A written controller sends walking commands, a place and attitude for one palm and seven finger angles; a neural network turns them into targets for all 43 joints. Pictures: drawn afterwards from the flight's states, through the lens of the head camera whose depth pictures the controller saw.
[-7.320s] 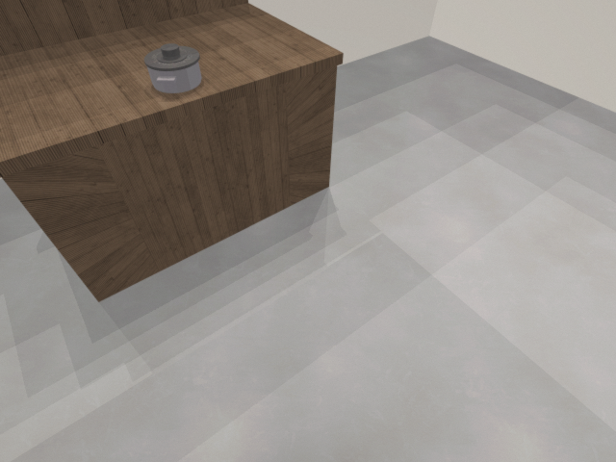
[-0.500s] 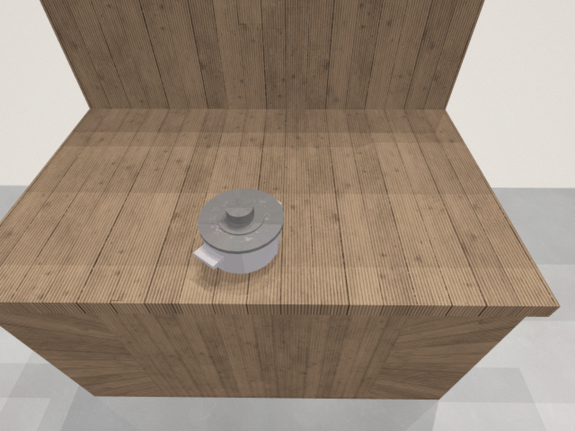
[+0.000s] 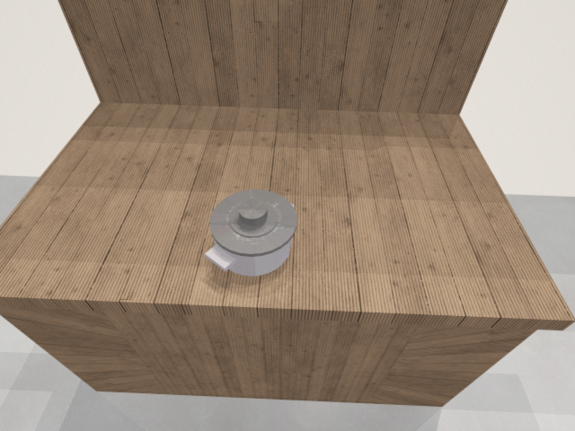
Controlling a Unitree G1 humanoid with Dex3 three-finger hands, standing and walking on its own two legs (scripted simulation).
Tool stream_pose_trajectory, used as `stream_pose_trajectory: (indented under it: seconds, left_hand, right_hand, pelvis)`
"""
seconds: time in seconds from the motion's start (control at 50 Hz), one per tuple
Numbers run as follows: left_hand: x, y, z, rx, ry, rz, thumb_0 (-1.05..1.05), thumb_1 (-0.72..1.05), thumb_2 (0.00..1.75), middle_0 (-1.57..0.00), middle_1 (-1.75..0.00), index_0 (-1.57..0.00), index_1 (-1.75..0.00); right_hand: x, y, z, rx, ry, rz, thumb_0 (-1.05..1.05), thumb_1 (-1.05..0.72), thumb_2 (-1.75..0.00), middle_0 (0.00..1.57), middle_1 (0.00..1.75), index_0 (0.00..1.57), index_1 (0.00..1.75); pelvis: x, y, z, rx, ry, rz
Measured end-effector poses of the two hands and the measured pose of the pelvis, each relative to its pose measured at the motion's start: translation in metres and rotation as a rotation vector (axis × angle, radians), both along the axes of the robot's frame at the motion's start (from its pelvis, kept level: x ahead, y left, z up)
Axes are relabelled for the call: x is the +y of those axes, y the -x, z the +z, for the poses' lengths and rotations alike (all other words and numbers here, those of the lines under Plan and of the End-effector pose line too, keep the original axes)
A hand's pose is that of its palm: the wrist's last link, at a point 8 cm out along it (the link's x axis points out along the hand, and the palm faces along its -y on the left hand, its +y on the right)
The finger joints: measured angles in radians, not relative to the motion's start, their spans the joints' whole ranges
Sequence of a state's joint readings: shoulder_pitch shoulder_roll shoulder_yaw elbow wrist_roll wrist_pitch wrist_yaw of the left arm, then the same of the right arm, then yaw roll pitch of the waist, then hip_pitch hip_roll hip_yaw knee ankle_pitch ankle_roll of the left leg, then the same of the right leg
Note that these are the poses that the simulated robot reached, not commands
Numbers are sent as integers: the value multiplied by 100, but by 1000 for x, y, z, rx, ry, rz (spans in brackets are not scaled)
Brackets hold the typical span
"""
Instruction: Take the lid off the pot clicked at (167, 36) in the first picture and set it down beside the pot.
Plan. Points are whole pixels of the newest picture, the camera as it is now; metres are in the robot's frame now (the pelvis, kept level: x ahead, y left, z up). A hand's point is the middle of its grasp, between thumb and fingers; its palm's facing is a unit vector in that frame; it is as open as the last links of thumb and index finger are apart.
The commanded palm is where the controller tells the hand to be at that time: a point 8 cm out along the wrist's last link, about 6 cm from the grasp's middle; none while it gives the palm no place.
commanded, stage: come to a stop and stand still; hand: left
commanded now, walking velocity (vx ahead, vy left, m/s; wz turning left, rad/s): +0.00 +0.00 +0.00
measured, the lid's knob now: (253, 211) +0.49 +0.10 +0.00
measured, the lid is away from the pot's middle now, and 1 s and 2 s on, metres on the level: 0.00 0.00 0.00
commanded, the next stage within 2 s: look again from close up in 0.40 s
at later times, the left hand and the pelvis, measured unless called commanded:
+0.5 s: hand out of the picture -0.04 +0.19 -0.18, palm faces +0.04 -0.98 -0.19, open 7.4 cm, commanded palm none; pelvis -0.01 +0.02 +0.00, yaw +0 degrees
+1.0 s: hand out of the picture -0.02 +0.22 -0.18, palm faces -0.01 -0.98 -0.19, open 7.4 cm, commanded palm none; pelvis -0.03 +0.05 -0.01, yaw -1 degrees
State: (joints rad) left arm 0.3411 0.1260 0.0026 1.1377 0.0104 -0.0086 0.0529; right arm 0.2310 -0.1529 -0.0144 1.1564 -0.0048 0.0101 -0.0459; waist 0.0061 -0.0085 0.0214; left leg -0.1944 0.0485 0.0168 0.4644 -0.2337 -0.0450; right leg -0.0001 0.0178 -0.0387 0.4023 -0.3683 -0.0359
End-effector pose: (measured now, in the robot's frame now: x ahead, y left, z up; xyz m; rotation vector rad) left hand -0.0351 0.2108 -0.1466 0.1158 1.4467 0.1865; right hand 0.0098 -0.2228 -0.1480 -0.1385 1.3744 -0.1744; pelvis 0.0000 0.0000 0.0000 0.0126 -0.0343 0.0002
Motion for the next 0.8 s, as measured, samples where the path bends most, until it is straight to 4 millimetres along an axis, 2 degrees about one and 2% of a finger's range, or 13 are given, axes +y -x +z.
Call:
stream_pose_trajectory:
  seconds: [0.24, 0.48, 0.62, 0.8]
  left_hand:
    - [21, -10, 3, -37, -13, -24, 0, 91, 90, -20, -30, -20, -30]
    - [27, 5, 2, -8, -2, -17, 0, 91, 90, -20, -30, -20, -30]
    - [34, 12, -1, -9, 4, -53, 0, 91, 90, -20, -30, -20, -30]
    - [54, -8, -6, -86, -13, -64, 0, 91, 90, -20, -30, -20, -30]
  right_hand:
    - [18, 21, 1, 31, -19, -2, 0, -92, -90, 20, 30, 20, 30]
    - [36, 42, 1, 71, -43, -12, 0, -91, -90, 20, 30, 20, 30]
    - [37, 38, -4, 22, -26, 4, 1, -92, -90, 20, 30, 20, 30]
    - [42, 27, -4, -42, -2, 13, 1, -93, -90, 20, 30, 20, 30]
  pelvis:
    - [14, 8, 2, 0, -1, 2]
    - [23, 13, 2, 5, 1, 7]
    - [36, 22, -5, 25, 30, 3]
    - [47, 25, -10, 19, 26, -3]
